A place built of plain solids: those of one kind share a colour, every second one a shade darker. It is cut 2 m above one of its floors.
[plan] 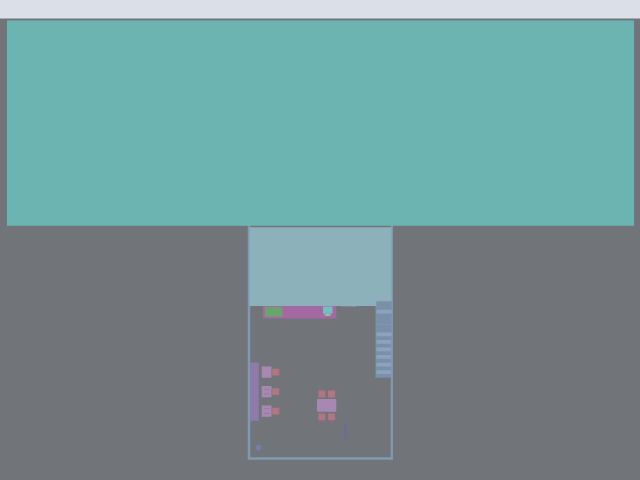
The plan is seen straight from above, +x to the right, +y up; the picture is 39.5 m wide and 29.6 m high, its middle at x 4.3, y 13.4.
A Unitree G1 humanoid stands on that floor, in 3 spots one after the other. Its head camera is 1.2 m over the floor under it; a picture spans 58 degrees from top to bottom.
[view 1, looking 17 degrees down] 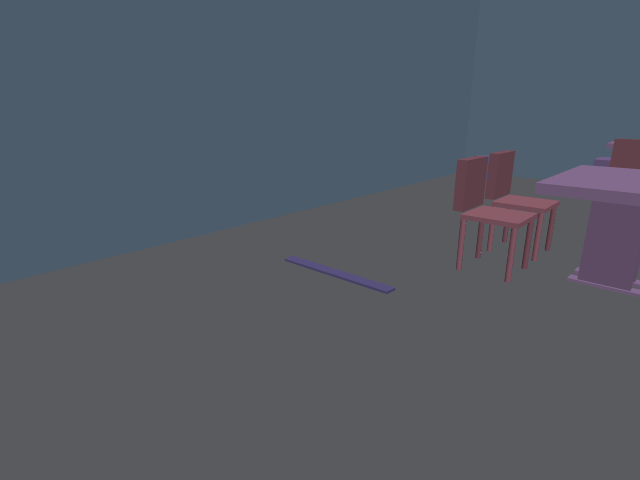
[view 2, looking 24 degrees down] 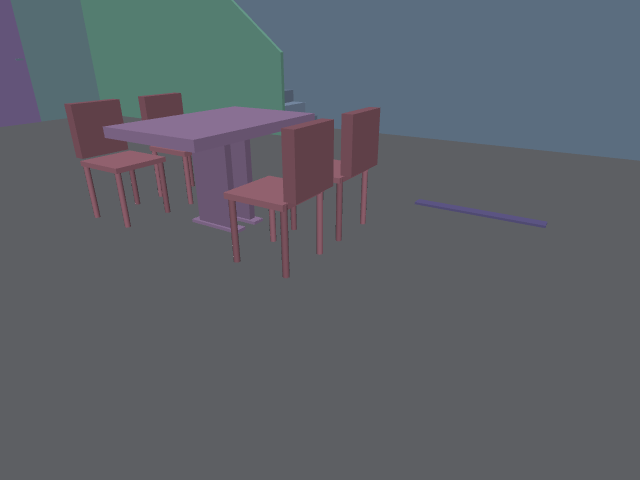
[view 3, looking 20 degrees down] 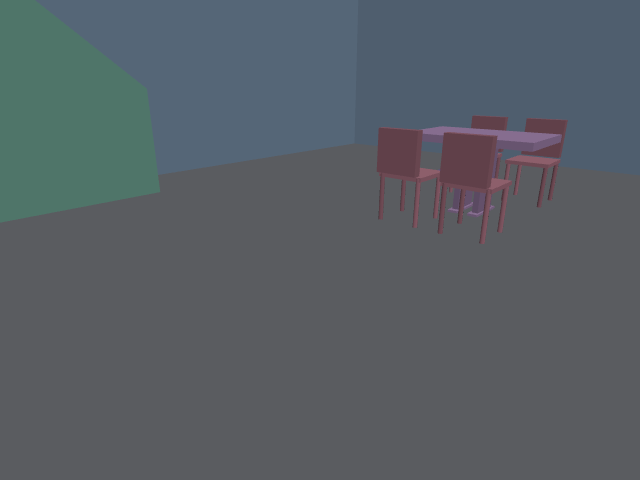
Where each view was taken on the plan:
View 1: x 8.22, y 3.60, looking -138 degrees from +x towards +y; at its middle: ground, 4.10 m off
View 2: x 2.50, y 1.00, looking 32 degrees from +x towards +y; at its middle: side_chair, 2.68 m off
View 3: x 3.04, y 7.32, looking -48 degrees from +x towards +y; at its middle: ground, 3.51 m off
